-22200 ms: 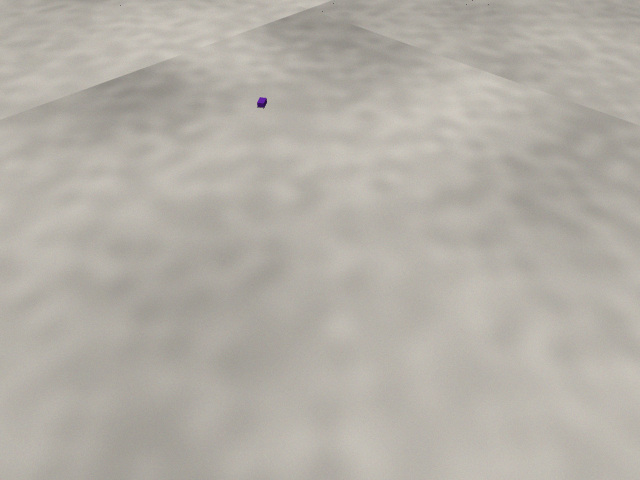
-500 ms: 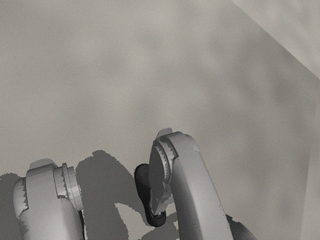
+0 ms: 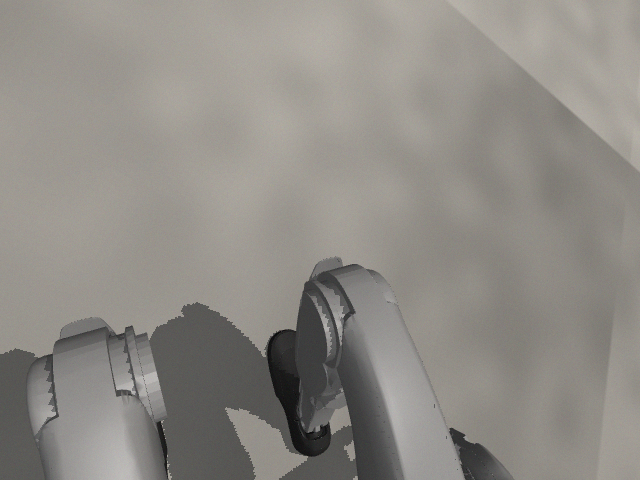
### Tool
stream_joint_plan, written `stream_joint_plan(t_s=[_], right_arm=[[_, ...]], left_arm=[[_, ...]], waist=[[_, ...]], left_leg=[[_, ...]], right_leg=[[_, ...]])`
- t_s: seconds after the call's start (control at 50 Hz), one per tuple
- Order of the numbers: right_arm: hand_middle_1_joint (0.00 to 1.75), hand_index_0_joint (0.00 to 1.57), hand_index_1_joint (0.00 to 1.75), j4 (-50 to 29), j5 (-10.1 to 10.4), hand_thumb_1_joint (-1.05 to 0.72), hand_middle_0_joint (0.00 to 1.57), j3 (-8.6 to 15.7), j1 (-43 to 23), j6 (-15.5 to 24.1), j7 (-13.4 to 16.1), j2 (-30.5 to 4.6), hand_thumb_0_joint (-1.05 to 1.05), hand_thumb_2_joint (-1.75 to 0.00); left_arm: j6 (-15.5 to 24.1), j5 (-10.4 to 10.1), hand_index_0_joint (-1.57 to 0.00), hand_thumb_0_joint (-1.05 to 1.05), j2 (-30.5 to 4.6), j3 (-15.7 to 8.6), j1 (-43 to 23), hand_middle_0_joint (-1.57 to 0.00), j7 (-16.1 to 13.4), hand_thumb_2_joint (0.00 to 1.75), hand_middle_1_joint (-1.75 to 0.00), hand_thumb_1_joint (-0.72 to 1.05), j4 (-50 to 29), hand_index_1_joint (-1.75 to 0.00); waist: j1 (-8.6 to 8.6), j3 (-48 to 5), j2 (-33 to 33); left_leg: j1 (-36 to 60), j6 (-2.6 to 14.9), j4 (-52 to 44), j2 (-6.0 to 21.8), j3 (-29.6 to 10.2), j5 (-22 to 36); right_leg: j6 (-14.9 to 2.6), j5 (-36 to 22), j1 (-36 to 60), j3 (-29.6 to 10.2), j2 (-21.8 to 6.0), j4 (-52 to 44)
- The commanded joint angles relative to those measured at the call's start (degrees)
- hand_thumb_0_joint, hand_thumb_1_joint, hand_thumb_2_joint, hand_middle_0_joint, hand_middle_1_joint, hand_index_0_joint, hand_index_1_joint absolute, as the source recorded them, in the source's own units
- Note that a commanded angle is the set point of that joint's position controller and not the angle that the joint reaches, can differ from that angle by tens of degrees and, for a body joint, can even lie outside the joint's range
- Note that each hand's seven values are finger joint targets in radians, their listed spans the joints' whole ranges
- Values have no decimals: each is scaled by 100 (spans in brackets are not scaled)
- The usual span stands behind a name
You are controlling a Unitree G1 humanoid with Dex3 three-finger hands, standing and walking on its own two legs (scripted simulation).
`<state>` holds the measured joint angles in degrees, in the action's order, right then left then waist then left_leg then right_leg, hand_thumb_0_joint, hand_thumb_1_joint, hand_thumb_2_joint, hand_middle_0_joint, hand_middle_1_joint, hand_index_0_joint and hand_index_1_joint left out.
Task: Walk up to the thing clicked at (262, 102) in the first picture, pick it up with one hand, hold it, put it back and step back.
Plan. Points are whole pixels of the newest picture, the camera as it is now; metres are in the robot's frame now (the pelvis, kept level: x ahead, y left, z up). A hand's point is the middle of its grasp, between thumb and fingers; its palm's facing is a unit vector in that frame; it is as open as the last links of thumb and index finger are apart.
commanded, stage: approach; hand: left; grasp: from above
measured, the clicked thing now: out of the picture +0.51 +0.33 -0.31
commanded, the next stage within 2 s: close in in 0.74 s
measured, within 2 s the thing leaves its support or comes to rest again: neither
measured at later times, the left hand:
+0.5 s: hand out of the picture +0.52 +0.31 -0.16, palm faces -0.38 -0.02 -0.93, open 12.1 cm
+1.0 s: hand out of the picture +0.48 +0.34 -0.19, palm faces -0.48 -0.08 -0.87, open 11.9 cm
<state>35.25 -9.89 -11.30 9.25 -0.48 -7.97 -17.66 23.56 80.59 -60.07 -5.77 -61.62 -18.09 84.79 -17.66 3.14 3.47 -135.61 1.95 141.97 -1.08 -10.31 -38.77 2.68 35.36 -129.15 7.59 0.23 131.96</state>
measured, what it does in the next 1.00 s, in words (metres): stands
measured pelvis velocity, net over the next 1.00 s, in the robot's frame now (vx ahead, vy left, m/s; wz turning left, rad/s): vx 0.00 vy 0.00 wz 0.00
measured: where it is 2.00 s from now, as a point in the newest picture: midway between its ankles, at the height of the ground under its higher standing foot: (231, 448)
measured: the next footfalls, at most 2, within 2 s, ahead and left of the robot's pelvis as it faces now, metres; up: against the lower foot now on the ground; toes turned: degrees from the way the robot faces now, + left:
none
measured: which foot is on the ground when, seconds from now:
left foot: down 0.00-1.00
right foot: down 0.00-1.00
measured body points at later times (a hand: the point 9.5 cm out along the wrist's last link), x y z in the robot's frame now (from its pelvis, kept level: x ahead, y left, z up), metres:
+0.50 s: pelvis +0.00 +0.00 +0.00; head +0.26 +0.11 +0.35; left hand +0.54 +0.30 -0.11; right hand +0.04 -0.27 -0.06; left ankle +0.07 +0.11 -0.28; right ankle +0.13 -0.13 -0.28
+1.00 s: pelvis +0.00 +0.00 +0.00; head +0.27 +0.12 +0.34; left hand +0.50 +0.34 -0.14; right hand +0.06 -0.28 -0.06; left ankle +0.07 +0.11 -0.28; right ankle +0.12 -0.13 -0.28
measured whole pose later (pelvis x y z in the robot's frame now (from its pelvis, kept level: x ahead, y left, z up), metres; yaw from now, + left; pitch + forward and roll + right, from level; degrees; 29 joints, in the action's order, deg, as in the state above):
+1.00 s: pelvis +0.00 +0.00 +0.00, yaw +0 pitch +31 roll -14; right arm 35.2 -11.1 -13.0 7.6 -1.0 -6.2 -19.1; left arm 24.7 77.4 -59.4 -1.7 -65.6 -16.2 84.4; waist -18.3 5.7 5.2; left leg -135.3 0.8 142.0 -1.5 -11.1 -38.8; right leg 2.5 35.2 -129.1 8.2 0.1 132.1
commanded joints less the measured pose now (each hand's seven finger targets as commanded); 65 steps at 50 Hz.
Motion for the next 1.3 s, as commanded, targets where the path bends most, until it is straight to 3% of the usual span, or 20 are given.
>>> stream_joint_plan(t_s=[0.0,0.1,0.16,0.24,0.36,0.42,0.48,0.52,0.64,0.66,0.7,0.72,0.78,0.86,0.94,1.02,1.12,1.16,1.24,1.28], right_arm=[[30,20,30,-12,-9,-90,20,578,1136,0,103,-1766,0,-90],[30,20,30,14,8,-91,20,574,1181,9,102,-1702,0,-90],[30,20,30,90,-2,-91,20,592,1260,41,108,-1744,0,-90],[30,20,30,114,-39,-91,20,576,1405,73,106,-1785,0,-90],[30,20,30,61,-58,-91,20,544,1450,89,120,-1717,0,-90],[30,20,30,-50,-16,-90,20,496,1375,66,128,-1689,0,-90],[30,20,30,-124,63,-90,20,482,1358,63,114,-1659,0,-90],[30,20,30,-234,135,-90,20,498,1274,35,118,-1694,0,-89],[30,20,30,-332,255,-90,20,475,1126,-25,189,-1748,0,-90],[30,20,30,-307,254,-90,20,467,1126,-32,199,-1758,0,-90],[30,20,30,-225,224,-90,20,446,1213,-22,218,-1737,0,-90],[30,20,30,-190,193,-90,20,443,1211,-36,237,-1747,0,-90],[30,20,30,-90,56,-91,20,412,1302,-2,272,-1780,0,-90],[30,20,30,44,-97,-90,20,362,1280,-47,288,-1782,0,-90],[30,20,30,107,-167,-90,20,347,1154,-89,247,-1806,0,-90],[30,20,30,124,-161,-90,20,340,1150,-40,175,-1756,0,-90],[30,20,30,35,-136,-89,20,323,1169,69,123,-1788,0,-90],[30,20,30,-11,-115,-89,20,309,1129,139,107,-1821,0,-90],[30,20,30,-134,-88,-90,20,271,1170,245,109,-1877,0,-90],[30,20,30,-141,-81,-90,20,232,1230,293,111,-1930,0,-90]], left_arm=[[-53,-196,-37,0,-1617,-290,-1814,-40,-260,75,-61,-22,-973,-63],[-144,-235,-40,0,-1434,-182,-1594,-41,-167,73,-65,-20,-732,-67],[-147,-305,-38,0,-1025,48,-1802,-40,-19,74,-67,-21,-708,-69],[-63,-337,-39,0,-819,218,-2301,-40,-21,74,-68,-21,-1063,-69],[-217,-203,-38,0,-1046,147,-2696,-39,-337,75,-67,-22,-1159,-68],[-479,-73,-40,0,-1230,29,-2464,-41,-521,73,-64,-20,-836,-66],[-807,-58,-41,0,-1106,66,-1998,-42,-514,72,-62,-19,-483,-63],[-1011,-177,-42,0,-1166,3,-1735,-43,-453,70,-61,-16,-362,-62],[-1158,-695,-43,0,-1242,-24,-1427,-43,63,69,-63,-16,-579,-63],[-1094,-753,-43,0,-1271,-44,-1426,-44,154,69,-62,-16,-672,-63],[-894,-867,-45,0,-1127,22,-1671,-45,371,67,-62,-13,-970,-63],[-750,-917,-44,0,-1164,-5,-1783,-45,390,67,-63,-14,-1049,-63],[-297,-957,-43,0,-1023,98,-2130,-44,439,67,-64,-15,-1184,-65],[180,-729,-41,0,-1230,102,-2442,-40,237,68,-68,-16,-1375,-67],[245,-372,-39,0,-1016,254,-2312,-39,-142,71,-68,-19,-818,-68],[66,-68,-45,0,-1126,247,-2400,-45,-552,70,-62,-12,-578,-62],[-319,15,-41,0,-1090,230,-2169,-42,-887,69,-60,-14,-44,-61],[-450,-45,-39,0,-932,289,-1957,-40,-924,70,-62,-15,300,-63],[-596,-73,-41,0,-1215,184,-2112,-41,-925,68,-63,-14,196,-63],[-626,-92,-40,0,-1220,176,-2224,-40,-880,69,-64,-15,77,-64]], waist=[[-139,-3910,-2866],[-145,-3695,-2758],[-413,-3307,-2500],[-552,-3562,-2751],[-505,-4138,-3224],[-323,-4098,-3351],[-246,-4100,-3110],[-156,-4092,-2914],[-208,-3852,-1925],[-209,-3820,-1825],[-428,-3700,-1833],[-411,-3742,-1836],[-629,-3526,-1853],[-493,-3912,-2653],[-534,-3668,-2961],[-500,-3790,-3221],[-629,-3603,-3107],[-718,-3287,-2800],[-669,-3440,-2990],[-789,-3431,-2969]], left_leg=[[3544,-123,-1557,68,298,1256],[3274,-117,-1632,66,355,1056],[3166,-98,-1584,70,303,898],[3490,-161,-1576,100,199,1074],[3770,-193,-1568,116,296,1370],[3502,-164,-1630,77,447,1459],[3406,-112,-1670,61,502,1606],[3211,-63,-1700,43,527,1588],[2350,74,-1611,34,578,1050],[2240,82,-1565,29,616,1000],[2325,69,-1499,31,602,913],[2305,39,-1495,38,572,796],[2496,-22,-1339,52,506,600],[3311,-159,-1407,76,411,817],[3730,-203,-1510,115,203,1153],[3864,-177,-1572,149,217,1491],[3758,-153,-1556,169,199,1914],[3499,-139,-1538,174,144,1731],[3534,-169,-1573,188,129,1596],[3563,-173,-1518,191,95,1573]], right_leg=[[-519,-957,1422,411,182,-1045],[-516,-851,1477,387,185,-1094],[-502,-723,1237,432,166,-1166],[-502,-858,1268,488,156,-1114],[-513,-1154,1467,467,183,-1039],[-530,-1293,1597,400,180,-1051],[-521,-1436,1727,351,192,-1073],[-509,-1439,1849,303,188,-1110],[-462,-1003,2345,228,205,-1319],[-466,-938,2428,206,202,-1365],[-444,-841,2372,202,177,-1392],[-474,-688,2364,226,196,-1427],[-486,-426,2154,291,191,-1528],[-519,-584,2019,368,205,-1352],[-549,-794,1418,535,209,-1121],[-507,-1131,1371,564,228,-966],[-447,-1541,1424,568,206,-905],[-456,-1418,1297,583,212,-915],[-482,-1344,1393,543,193,-876],[-479,-1316,1386,529,184,-860]])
